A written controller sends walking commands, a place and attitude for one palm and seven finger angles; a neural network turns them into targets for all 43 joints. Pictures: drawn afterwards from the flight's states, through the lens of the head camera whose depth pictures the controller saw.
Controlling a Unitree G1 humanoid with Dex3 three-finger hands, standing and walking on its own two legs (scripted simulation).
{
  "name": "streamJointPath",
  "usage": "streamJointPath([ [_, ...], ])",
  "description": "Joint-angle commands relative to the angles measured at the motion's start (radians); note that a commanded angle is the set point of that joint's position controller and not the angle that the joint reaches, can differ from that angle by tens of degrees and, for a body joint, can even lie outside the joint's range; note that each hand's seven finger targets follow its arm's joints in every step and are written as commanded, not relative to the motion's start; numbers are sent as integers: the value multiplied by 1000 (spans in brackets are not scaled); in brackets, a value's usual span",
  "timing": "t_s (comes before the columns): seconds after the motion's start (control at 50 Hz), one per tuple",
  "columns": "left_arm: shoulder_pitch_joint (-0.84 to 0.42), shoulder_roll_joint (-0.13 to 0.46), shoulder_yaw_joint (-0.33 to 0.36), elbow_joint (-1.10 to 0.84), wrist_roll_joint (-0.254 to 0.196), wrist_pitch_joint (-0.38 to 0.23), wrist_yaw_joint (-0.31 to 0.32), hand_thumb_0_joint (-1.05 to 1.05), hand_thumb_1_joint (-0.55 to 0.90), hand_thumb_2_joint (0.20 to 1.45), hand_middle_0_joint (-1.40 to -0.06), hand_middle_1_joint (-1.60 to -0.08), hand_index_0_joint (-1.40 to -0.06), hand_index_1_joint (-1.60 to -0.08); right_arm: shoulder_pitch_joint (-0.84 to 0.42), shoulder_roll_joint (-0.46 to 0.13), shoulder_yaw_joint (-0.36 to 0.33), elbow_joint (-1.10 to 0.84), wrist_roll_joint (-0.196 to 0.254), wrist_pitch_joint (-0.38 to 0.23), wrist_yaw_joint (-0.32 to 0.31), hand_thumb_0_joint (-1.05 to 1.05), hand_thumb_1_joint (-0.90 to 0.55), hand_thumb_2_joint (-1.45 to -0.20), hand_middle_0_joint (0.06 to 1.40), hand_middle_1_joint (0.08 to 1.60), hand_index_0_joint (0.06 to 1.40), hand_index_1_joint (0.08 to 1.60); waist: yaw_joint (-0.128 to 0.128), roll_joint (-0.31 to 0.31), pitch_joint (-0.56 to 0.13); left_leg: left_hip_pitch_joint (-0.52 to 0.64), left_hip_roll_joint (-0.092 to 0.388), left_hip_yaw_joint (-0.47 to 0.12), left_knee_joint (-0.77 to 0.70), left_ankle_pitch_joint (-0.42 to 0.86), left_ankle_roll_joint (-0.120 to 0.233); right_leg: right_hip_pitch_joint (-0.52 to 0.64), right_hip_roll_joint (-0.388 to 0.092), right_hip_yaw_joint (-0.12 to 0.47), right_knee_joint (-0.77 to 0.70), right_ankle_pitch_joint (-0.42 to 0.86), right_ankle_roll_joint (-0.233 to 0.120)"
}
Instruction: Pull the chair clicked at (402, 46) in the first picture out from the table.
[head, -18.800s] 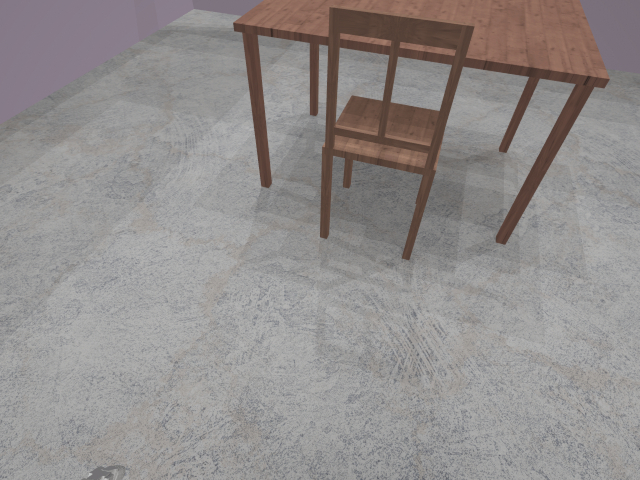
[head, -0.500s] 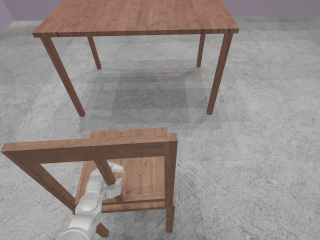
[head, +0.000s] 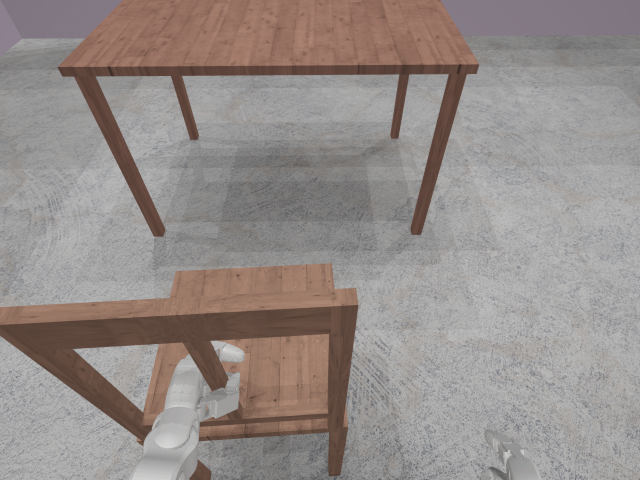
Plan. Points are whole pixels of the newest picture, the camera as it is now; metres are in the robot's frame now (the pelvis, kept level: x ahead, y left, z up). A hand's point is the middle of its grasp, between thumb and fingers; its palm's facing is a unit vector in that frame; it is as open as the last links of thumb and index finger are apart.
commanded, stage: open the thumb and straighten the fingers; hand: left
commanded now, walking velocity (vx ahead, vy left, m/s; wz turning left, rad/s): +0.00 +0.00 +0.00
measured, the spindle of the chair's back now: (218, 381) +0.26 +0.17 -0.08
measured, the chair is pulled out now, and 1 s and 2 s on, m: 0.68 0.68 0.68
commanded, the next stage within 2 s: draw the fingers out of the gap in 0.74 s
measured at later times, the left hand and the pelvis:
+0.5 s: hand (227, 388) +0.25 +0.15 -0.07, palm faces +0.08 -0.99 -0.15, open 14.2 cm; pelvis +0.01 +0.00 -0.04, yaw +2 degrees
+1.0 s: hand (220, 419) +0.21 +0.15 -0.07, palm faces +0.09 -0.98 -0.17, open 17.5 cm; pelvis +0.02 +0.00 -0.05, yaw +3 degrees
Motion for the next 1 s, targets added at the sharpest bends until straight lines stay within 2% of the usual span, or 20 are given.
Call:
streamJointPath([
  [0.0, -68, 22, -19, -194, -57, -16, -10, 0, 779, 842, -500, -1450, -500, -1450, -48, -144, -44, -149, 48, -52, 15, 0, -900, -900, 200, 300, 200, 300, -54, -145, -163, -136, 41, -22, -23, 139, 22, 43, -59, -31, 9, 131, -17],
  [0.02, -104, 92, 42, -280, -63, -25, -22, 0, 658, 783, -500, -1450, -500, -1450, -63, -154, -50, -158, 45, -67, 28, 0, -900, -900, 200, 300, 200, 300, -26, -156, -195, -186, 33, -13, 8, 107, 25, 20, -54, -24, 37, 115, -16],
  [0.04, -111, 148, 80, -338, -61, -33, -25, 0, 538, 725, -500, -1450, -500, -1450, -67, -150, -58, -166, 42, -80, 35, 0, -900, -900, 200, 300, 200, 300, -25, -96, -222, -209, 21, -7, 32, 77, 26, 5, -54, -13, 54, 83, -16],
  [0.06, -82, 145, 72, -395, -51, -35, -32, 0, 417, 667, -500, -1450, -500, -1450, -69, -142, -58, -177, 36, -95, 41, 0, -900, -900, 200, 300, 200, 300, -19, -20, -255, -219, 9, 2, 55, 71, 25, -6, -54, -7, 71, 72, -18],
  [0.08, -32, 162, 77, -401, -43, -21, -34, 0, 296, 608, -500, -1450, -500, -1450, -60, -143, -57, -181, 35, -103, 47, 0, -900, -900, 200, 300, 200, 300, -17, -2, -239, -241, 10, -3, 67, 60, 23, -25, -50, -9, 87, 56, -24],
  [0.18, -45, 146, 58, -479, -41, 53, -33, 0, -308, 317, -500, -1450, -500, -1450, -52, -149, -53, -207, 31, -129, 49, 0, -900, -900, 200, 300, 200, 300, -37, 1, -266, -317, 1, -8, 149, 22, 27, -126, -38, -28, 160, -4, -20],
  [0.22, -12, 158, 83, -526, -48, 82, -25, 0, -550, 200, -450, -1305, -450, -1305, -46, -153, -55, -221, 29, -137, 44, 0, -900, -900, 200, 300, 200, 300, -25, -14, -318, -333, -3, -7, 177, 30, 27, -121, -40, -29, 184, 5, -14],
  [0.34, 31, 95, 25, -623, -53, 148, -24, 0, -550, 200, -300, -870, -300, -870, -24, -157, -55, -240, 24, -161, 26, 0, -900, -900, 200, 300, 200, 300, -39, -35, -357, -339, -2, -17, 243, 104, 24, -165, -38, -51, 248, 77, -10],
  [0.4, 17, 105, 22, -651, -49, 177, -25, 0, -550, 200, -225, -652, -225, -652, -14, -164, -54, -243, 21, -165, 17, 0, -900, -900, 200, 300, 200, 300, -49, -55, -342, -358, -5, -21, 266, 108, 26, -189, -38, -56, 263, 84, -7],
  [0.44, 71, 118, 43, -664, -47, 192, -23, 0, -550, 200, -175, -508, -175, -508, -8, -164, -54, -252, 19, -167, 15, 0, -900, -900, 200, 300, 200, 300, -37, -77, -359, -377, -9, -20, 281, 110, 27, -176, -38, -55, 275, 92, -6],
  [0.52, 129, 115, 39, -700, -34, 214, -25, 0, -550, 200, -75, -218, -75, -218, -5, -159, -49, -271, 16, -163, 11, 0, -900, -900, 200, 300, 200, 300, -32, -52, -341, -403, -12, -18, 305, 119, 25, -200, -42, -58, 297, 105, -8],
  [0.58, 128, 154, 65, -760, -34, 217, -25, 0, -550, 200, 0, 0, 0, 0, 6, -163, -48, -282, 15, -161, 6, 0, -900, -900, 200, 300, 200, 300, -36, -62, -363, -413, -14, -19, 326, 128, 29, -193, -39, -55, 307, 120, -9],
  [0.66, 146, 114, 13, -820, -31, 226, -23, 0, -550, 200, 0, 0, 0, 0, 10, -153, -43, -292, 14, -168, 4, 0, -900, -900, 200, 300, 200, 300, -48, -8, -371, -391, -15, -26, 346, 150, 27, -223, -42, -62, 323, 125, -8],
  [0.74, 208, 124, 17, -838, -31, 241, -20, 0, -550, 200, 0, 0, 0, 0, 16, -158, -43, -298, 14, -169, -1, 0, -900, -900, 200, 300, 200, 300, -49, -53, -369, -410, -15, -31, 358, 148, 28, -228, -40, -70, 333, 130, -6],
  [0.78, 191, 128, 14, -842, -28, 251, -20, 0, -550, 200, 0, 0, 0, 0, 16, -160, -40, -300, 12, -165, -4, 0, -900, -900, 200, 300, 200, 300, -52, -28, -346, -424, -17, -34, 359, 135, 28, -243, -39, -69, 331, 113, -9],
  [0.8, 192, 138, 24, -855, -25, 251, -16, 0, -550, 200, 0, 0, 0, 0, 18, -160, -40, -300, 13, -164, -4, 0, -900, -900, 200, 300, 200, 300, -50, -42, -356, -421, -17, -37, 358, 133, 27, -241, -40, -72, 336, 108, -8],
  [0.82, 307, 141, 52, -810, -25, 259, -18, 0, -550, 200, 0, 0, 0, 0, 14, -153, -45, -308, 10, -161, -4, 0, -900, -900, 200, 300, 200, 300, -27, -60, -355, -441, -18, -33, 361, 135, 26, -228, -39, -73, 343, 112, -10],
  [0.88, 396, 133, 32, -906, -21, 255, -19, 0, -550, 200, 0, 0, 0, 0, 4, -144, -47, -337, 14, -156, 0, 0, -900, -900, 200, 300, 200, 300, -15, -20, -383, -437, -18, -30, 364, 165, 24, -209, -42, -71, 352, 135, -16],
  [0.94, 466, 91, -30, -999, -15, 251, -4, 0, -550, 200, 0, 0, 0, 0, 3, -134, -45, -356, 17, -162, 3, 0, -900, -900, 200, 300, 200, 300, -29, -3, -367, -429, -16, -36, 373, 162, 23, -243, -41, -75, 357, 116, -14],
  [0.98, 469, 103, -25, -1005, -9, 253, 6, 0, -550, 200, 0, 0, 0, 0, 5, -136, -45, -354, 13, -162, -4, 0, -900, -900, 200, 300, 200, 300, -41, -37, -325, -461, -16, -43, 379, 126, 26, -271, -36, -81, 356, 82, -13],
])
